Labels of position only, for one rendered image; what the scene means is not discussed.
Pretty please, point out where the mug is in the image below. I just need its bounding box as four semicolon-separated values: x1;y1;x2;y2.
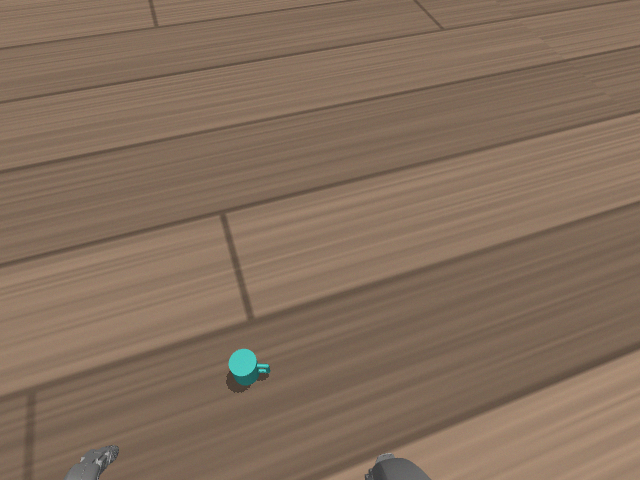
229;349;270;385

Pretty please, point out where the left robot hand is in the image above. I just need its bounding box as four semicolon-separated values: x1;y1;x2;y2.
63;445;119;480

